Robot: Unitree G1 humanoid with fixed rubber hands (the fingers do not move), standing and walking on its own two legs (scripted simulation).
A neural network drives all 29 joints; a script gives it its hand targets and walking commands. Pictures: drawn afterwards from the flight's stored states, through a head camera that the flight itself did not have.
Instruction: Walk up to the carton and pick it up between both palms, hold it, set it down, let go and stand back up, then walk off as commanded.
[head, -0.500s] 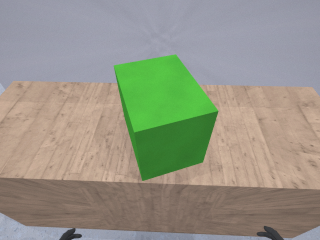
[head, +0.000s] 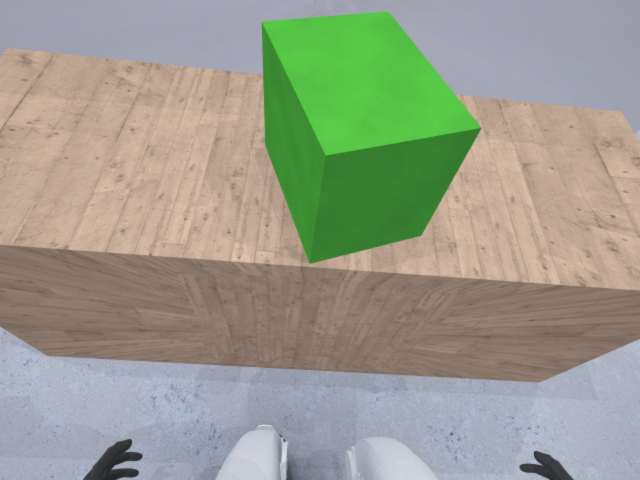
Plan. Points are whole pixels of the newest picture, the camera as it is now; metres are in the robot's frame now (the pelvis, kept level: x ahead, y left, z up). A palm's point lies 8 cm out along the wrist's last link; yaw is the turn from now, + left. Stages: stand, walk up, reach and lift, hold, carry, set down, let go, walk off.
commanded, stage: walk off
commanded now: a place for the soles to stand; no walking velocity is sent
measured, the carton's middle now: (348, 138) +0.62 -0.02 +0.01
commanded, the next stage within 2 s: none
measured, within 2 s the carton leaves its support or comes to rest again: neither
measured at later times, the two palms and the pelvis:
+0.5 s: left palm out of the picture -0.17 +0.24 -0.07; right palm out of the picture -0.15 -0.39 -0.14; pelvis -0.25 -0.08 -0.01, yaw -1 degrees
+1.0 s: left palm out of the picture -0.39 +0.18 -0.04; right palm out of the picture -0.41 -0.45 -0.13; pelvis -0.45 -0.15 +0.00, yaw +3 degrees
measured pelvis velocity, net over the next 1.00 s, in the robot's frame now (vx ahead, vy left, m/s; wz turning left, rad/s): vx -0.45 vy -0.15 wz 0.04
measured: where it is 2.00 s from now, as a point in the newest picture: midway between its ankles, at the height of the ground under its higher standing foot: outside the picture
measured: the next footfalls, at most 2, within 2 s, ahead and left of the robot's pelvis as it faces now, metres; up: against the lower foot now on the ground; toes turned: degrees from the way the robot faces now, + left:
right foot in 0.28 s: -0.03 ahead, -0.14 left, +0.00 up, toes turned +2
left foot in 0.68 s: -0.39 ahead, -0.03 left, +0.01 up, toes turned +6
